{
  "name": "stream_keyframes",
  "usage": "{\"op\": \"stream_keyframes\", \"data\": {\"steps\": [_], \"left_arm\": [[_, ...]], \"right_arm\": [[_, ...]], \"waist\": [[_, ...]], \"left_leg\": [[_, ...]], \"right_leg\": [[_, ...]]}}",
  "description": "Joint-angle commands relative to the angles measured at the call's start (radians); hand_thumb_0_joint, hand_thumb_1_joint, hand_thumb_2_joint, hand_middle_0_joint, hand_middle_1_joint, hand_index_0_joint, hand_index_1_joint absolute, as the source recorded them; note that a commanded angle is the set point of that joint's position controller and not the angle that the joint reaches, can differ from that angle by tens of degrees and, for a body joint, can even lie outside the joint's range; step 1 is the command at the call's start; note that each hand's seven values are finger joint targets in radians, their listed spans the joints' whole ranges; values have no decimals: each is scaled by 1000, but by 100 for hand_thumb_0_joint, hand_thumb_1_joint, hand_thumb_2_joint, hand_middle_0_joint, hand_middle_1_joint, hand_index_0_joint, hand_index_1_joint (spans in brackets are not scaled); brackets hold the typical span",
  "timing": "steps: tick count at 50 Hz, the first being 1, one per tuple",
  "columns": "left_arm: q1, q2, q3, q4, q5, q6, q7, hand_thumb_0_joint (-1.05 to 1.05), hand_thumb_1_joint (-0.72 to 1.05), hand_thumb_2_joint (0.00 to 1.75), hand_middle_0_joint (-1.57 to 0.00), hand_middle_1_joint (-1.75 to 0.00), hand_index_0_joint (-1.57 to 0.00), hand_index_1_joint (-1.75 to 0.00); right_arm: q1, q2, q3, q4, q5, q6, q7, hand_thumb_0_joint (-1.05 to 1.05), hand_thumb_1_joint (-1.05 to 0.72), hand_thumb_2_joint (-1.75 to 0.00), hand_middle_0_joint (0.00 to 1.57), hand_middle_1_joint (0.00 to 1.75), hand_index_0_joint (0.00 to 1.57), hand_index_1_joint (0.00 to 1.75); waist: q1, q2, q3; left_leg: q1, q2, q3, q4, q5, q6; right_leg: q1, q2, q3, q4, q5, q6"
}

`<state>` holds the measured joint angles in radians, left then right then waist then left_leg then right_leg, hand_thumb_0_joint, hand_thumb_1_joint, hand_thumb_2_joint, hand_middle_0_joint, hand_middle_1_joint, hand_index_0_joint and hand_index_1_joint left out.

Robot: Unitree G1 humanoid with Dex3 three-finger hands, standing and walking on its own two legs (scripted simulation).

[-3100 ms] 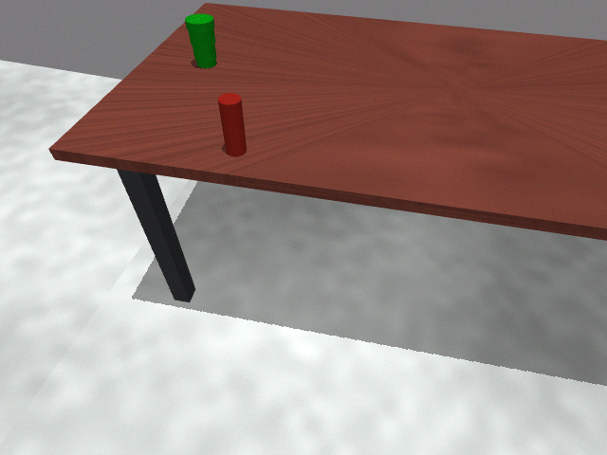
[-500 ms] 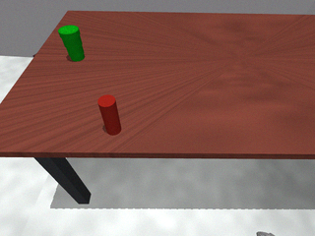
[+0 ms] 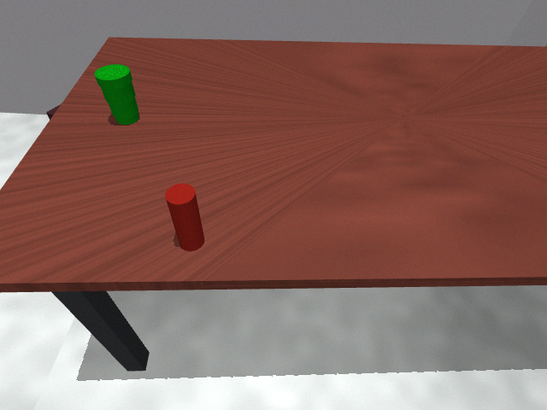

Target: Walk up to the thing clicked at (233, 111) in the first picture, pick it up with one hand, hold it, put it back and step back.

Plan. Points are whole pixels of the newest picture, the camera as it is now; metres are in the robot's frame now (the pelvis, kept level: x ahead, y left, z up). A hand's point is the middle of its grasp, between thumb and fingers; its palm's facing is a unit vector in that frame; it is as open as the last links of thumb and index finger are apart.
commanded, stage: walk up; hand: left
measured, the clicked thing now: (186, 219) +0.43 +0.15 +0.02
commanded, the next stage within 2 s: stand in 0.44 s
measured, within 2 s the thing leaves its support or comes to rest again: neither
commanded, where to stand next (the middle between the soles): +0.04 +0.00 m, yaw +2 degrees
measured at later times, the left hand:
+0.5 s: hand out of the picture +0.07 +0.26 -0.16, palm faces +0.00 -0.95 -0.32, open 7.4 cm
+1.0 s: hand out of the picture +0.10 +0.27 -0.16, palm faces -0.02 -0.94 -0.35, open 7.4 cm
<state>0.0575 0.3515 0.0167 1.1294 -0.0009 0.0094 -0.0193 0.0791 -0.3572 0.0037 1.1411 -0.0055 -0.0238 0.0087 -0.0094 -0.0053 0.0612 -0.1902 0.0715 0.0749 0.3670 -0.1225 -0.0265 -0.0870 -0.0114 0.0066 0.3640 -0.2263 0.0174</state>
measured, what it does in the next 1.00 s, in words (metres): stands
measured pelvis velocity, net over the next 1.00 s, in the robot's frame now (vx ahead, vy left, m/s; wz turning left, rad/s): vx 0.02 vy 0.01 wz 0.01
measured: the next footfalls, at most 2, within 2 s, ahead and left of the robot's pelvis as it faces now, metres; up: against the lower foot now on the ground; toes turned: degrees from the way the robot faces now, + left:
none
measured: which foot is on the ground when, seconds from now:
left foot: down 0.00-1.00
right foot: down 0.00-1.00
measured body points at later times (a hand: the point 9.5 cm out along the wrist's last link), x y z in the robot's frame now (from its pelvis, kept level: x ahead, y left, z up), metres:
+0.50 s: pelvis +0.01 +0.01 +0.00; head +0.03 +0.01 +0.45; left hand +0.07 +0.31 -0.14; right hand +0.10 -0.29 -0.13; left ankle +0.05 +0.14 -0.74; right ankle -0.01 -0.13 -0.74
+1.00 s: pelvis +0.02 +0.01 +0.00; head +0.03 +0.02 +0.45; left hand +0.10 +0.32 -0.13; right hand +0.11 -0.29 -0.13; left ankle +0.05 +0.14 -0.74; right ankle -0.01 -0.13 -0.74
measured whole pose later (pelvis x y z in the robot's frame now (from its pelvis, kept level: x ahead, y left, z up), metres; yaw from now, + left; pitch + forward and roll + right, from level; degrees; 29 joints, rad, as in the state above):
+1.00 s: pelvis +0.02 +0.01 +0.00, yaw +0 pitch -2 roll +0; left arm 0.10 0.36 0.00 1.12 0.01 -0.01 0.00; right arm 0.08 -0.34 -0.01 1.15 -0.01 -0.01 0.01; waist 0.00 -0.01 0.05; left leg -0.16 0.04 0.08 0.34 -0.14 -0.01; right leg -0.04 -0.04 0.00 0.31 -0.23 0.04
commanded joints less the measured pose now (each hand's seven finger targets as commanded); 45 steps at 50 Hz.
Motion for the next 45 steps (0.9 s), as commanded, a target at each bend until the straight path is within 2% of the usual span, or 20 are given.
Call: {"op": "stream_keyframes", "data": {"steps": [1,8,18,23,24,26,31,33,37,38,42,45], "left_arm": [[-43,209,42,-53,4,-19,9,0,90,90,-20,-30,-20,-30],[-22,200,40,-38,6,-19,8,0,90,90,-20,-30,-20,-30],[-1,201,42,-33,7,-20,13,0,90,90,-20,-30,-20,-30],[15,205,33,-41,14,-37,19,0,90,90,-20,-30,-20,-30],[7,211,32,-43,15,-38,20,0,90,90,-20,-30,-20,-30],[10,208,30,-45,14,-38,22,0,90,90,-20,-30,-20,-30],[24,208,26,-52,11,-42,23,0,90,90,-20,-30,-20,-30],[18,210,28,-55,10,-41,24,0,90,90,-20,-30,-20,-30],[26,213,29,-58,11,-40,26,0,90,90,-20,-30,-20,-30],[25,210,27,-58,11,-38,25,0,90,90,-20,-30,-20,-30],[18,207,26,-63,12,-36,26,0,90,90,-20,-30,-20,-30],[30,212,26,-63,12,-38,26,0,90,90,-20,-30,-20,-30]], "right_arm": [[-63,-213,-40,-60,-1,-23,-15,0,-90,-90,20,30,20,30],[-67,-213,-44,-56,-4,-21,-14,0,-90,-90,20,30,20,30],[-66,-205,-46,-53,1,-18,-16,0,-90,-90,20,30,20,30],[-59,-203,-47,-48,-6,-11,-13,0,-90,-90,20,30,20,30],[-50,-197,-45,-50,-6,-9,-13,0,-90,-90,20,30,20,30],[-51,-202,-47,-48,-6,-8,-11,0,-90,-90,20,30,20,30],[-52,-206,-50,-50,-5,-10,-9,0,-90,-90,20,30,20,30],[-46,-203,-50,-50,-6,-9,-9,0,-90,-90,20,30,20,30],[-49,-205,-50,-52,-6,-11,-10,0,-90,-90,20,30,20,30],[-47,-206,-50,-53,-6,-10,-11,0,-90,-90,20,30,20,30],[-47,-207,-53,-55,-7,-8,-10,0,-90,-90,20,30,20,30],[-55,-203,-52,-56,-3,-8,-9,0,-90,-90,20,30,20,30]], "waist": [[5,17,-93],[1,21,-80],[1,10,-99],[1,13,-121],[-6,8,-106],[-1,22,-92],[2,20,-115],[2,16,-106],[7,9,-108],[6,9,-91],[6,14,-98],[7,7,-101]], "left_leg": [[82,81,-102,-69,6,35],[90,86,-115,-90,-49,39],[110,83,-108,-65,65,36],[135,85,-104,-51,93,36],[124,81,-102,-61,55,34],[115,82,-107,-69,51,34],[138,85,-103,-53,158,37],[127,83,-100,-58,138,38],[138,86,-106,-59,174,38],[128,82,-103,-69,140,36],[126,83,-103,-67,123,37],[138,83,-107,-66,162,35]], "right_leg": [[-62,-112,76,-99,78,-41],[-92,-104,75,-113,47,-39],[-71,-109,65,-115,105,-33],[-54,-130,73,-118,136,-28],[-66,-128,70,-124,106,-27],[-70,-126,66,-122,94,-26],[-43,-129,60,-108,177,-26],[-35,-133,63,-108,168,-26],[-29,-131,53,-103,189,-22],[-42,-130,53,-107,160,-21],[-35,-133,54,-113,134,-26],[-34,-128,46,-105,159,-23]]}}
